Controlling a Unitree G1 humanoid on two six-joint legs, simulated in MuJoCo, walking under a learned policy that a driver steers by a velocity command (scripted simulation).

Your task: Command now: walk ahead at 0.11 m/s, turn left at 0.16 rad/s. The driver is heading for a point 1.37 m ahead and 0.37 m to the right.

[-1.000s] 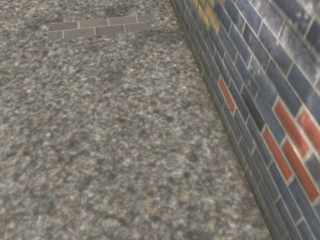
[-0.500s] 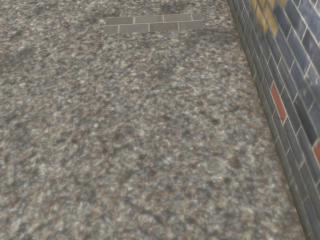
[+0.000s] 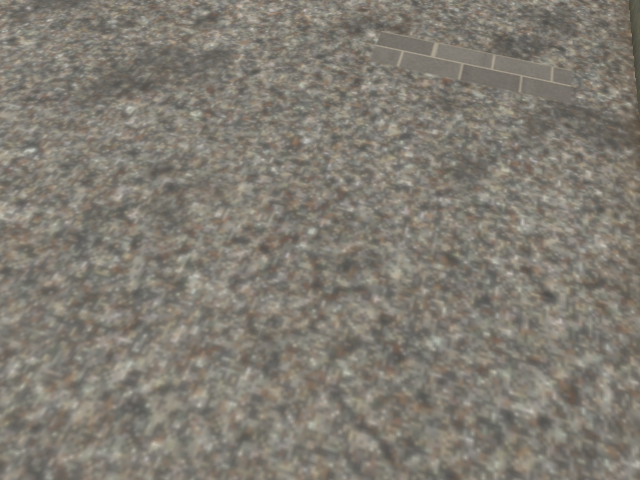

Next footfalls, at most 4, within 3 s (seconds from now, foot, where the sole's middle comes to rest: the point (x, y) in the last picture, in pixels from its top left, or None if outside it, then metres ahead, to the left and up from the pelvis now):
0.34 right None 0.10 -0.15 -0.78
0.80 left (384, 464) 0.50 -0.13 -0.78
1.24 right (496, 428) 0.59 -0.38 -0.78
1.70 left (383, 421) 0.60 -0.14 -0.78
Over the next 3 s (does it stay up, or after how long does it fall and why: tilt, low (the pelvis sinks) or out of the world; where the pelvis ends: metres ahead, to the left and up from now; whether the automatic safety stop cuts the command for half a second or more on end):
stays up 0.69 -0.21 -0.02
